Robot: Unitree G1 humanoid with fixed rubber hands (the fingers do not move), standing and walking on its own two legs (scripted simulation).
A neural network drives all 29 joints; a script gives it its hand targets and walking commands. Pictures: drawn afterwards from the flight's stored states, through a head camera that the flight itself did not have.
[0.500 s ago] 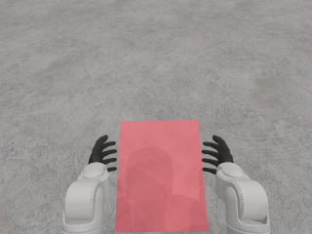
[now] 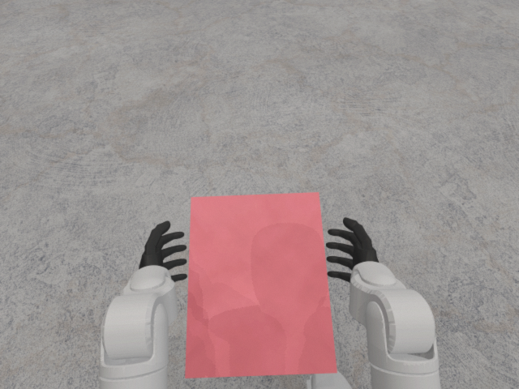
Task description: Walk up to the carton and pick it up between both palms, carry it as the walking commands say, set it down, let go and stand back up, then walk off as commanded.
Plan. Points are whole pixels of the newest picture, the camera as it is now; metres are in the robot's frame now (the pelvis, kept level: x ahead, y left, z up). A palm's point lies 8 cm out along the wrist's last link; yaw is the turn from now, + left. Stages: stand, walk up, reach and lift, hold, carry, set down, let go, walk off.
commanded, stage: carry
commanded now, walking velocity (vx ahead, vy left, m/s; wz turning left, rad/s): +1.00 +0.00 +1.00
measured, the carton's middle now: (258, 280) +0.30 -0.02 -0.04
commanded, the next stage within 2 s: none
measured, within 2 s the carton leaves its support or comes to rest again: neither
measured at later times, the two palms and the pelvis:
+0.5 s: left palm (95, 120) +0.60 +0.26 +0.10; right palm (218, 73) +0.75 +0.02 +0.08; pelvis +0.45 +0.01 -0.01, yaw +30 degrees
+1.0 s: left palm out of the picture +0.88 +0.57 +0.08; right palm (72, 15) +1.13 +0.44 +0.08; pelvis +0.88 +0.27 -0.01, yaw +65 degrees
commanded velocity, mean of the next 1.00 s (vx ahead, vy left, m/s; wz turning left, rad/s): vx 1.00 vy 0.00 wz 1.00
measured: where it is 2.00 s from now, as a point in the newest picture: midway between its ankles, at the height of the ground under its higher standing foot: (23, 209)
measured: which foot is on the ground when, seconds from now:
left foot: down 0.00-0.16, up 0.18-0.56, down 0.58-0.98, up 1.00-1.00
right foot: up 0.00-0.12, down 0.14-0.58, up 0.60-0.94, down 0.96-1.00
